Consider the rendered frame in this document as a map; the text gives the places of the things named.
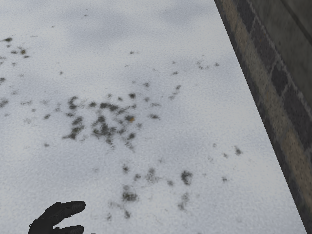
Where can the left robot hand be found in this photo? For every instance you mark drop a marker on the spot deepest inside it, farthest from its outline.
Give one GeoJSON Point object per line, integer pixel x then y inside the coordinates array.
{"type": "Point", "coordinates": [52, 216]}

